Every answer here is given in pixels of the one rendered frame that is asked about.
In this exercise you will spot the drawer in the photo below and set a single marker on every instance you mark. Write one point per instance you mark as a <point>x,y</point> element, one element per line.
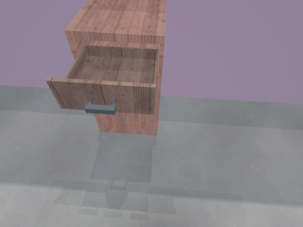
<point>106,73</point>

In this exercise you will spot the handle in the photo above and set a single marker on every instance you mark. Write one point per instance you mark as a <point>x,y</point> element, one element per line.
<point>100,109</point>

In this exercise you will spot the cabinet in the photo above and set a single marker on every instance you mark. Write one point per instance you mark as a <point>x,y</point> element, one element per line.
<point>123,23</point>

